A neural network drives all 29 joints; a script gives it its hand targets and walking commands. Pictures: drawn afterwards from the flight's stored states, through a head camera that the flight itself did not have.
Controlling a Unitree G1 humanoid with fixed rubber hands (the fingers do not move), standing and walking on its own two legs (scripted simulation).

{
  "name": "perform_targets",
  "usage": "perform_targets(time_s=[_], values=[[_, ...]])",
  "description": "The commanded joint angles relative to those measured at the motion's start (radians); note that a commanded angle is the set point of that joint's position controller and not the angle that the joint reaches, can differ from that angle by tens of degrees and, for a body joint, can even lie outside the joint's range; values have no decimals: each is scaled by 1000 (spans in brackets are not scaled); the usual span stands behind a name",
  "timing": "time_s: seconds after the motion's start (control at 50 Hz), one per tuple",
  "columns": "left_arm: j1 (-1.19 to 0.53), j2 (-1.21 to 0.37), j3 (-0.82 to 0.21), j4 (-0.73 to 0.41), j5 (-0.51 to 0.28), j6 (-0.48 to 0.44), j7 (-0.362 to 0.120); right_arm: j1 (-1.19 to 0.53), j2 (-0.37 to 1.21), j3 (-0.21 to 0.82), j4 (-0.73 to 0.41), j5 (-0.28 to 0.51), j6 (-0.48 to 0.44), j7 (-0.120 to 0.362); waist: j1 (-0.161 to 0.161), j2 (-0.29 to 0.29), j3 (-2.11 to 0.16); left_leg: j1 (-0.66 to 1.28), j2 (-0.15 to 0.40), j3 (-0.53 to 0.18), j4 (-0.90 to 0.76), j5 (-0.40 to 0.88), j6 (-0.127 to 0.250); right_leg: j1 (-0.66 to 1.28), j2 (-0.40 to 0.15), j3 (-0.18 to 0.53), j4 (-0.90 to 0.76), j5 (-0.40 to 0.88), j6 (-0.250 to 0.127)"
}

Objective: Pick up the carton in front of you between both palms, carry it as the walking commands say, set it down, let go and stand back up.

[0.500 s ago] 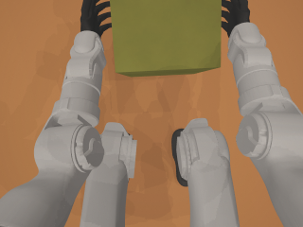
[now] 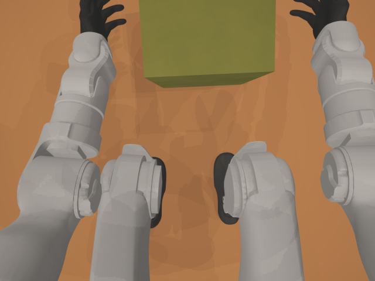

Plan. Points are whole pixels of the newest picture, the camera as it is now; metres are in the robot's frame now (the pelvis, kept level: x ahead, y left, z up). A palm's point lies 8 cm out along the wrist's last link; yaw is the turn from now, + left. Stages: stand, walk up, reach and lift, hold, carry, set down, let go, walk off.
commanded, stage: set down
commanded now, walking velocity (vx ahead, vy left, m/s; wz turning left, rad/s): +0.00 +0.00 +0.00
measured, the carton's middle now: (203, 32) +0.54 -0.05 -0.25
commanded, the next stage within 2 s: let go in 0.88 s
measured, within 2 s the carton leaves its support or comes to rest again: neither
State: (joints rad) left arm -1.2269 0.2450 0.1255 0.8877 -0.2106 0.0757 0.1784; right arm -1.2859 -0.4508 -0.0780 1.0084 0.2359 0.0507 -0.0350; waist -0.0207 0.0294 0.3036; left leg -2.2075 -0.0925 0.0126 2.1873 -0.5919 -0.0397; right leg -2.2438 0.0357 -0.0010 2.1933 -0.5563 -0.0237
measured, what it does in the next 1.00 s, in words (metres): rises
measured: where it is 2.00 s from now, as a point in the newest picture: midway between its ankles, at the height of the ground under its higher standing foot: (189, 202)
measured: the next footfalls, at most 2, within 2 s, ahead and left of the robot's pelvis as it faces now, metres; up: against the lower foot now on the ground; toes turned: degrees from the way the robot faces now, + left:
none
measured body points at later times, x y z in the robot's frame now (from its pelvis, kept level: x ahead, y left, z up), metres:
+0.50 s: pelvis +0.02 +0.00 +0.13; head +0.33 -0.03 +0.45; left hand +0.53 +0.15 +0.01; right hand +0.53 -0.25 +0.01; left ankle +0.11 +0.12 -0.34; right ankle +0.11 -0.11 -0.34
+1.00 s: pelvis +0.05 -0.01 +0.27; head +0.33 -0.03 +0.62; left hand +0.53 +0.15 +0.16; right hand +0.52 -0.26 +0.16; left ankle +0.11 +0.12 -0.34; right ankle +0.11 -0.11 -0.34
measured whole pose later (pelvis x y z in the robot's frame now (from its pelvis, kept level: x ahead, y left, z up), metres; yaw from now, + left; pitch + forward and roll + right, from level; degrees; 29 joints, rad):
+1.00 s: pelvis +0.05 -0.01 +0.27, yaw -2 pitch +44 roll +2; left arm -0.86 0.12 0.28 0.73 0.03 0.12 0.08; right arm -0.95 -0.31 -0.29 0.88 -0.04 0.09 0.07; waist 0.00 0.01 -0.10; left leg -1.54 -0.06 -0.04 1.14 -0.37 -0.03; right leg -1.57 0.06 0.04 1.15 -0.34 -0.02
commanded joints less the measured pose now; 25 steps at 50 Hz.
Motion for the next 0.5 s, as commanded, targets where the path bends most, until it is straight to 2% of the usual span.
perform_targets(time_s=[0.0, 0.1, 0.18, 0.48], values=[[-184, 106, 50, -177, 43, 16, 17, -203, -130, -53, -158, -40, 21, 0, -10, -89, -1413, 556, -1, 69, -244, 204, 8, 841, -8, -5, -272, 292, 27], [-116, 41, 104, -131, 108, 32, -3, -125, -68, -112, -122, -107, 37, 17, -4, -81, -1217, 467, -4, 64, -334, 178, 5, 718, 5, -2, -366, 263, 31], [-83, 11, 121, -114, 131, 20, -22, -96, -45, -127, -115, -130, 24, 30, 1, -74, -1200, 468, -2, 56, -397, 213, -2, 702, 9, -3, -424, 294, 37], [-1, 9, 121, -281, 144, 59, -32, -34, -64, -167, -260, -160, 65, 70, -5, -81, -1430, 707, -13, 62, -663, 306, -12, 1001, 27, -14, -679, 413, 42]])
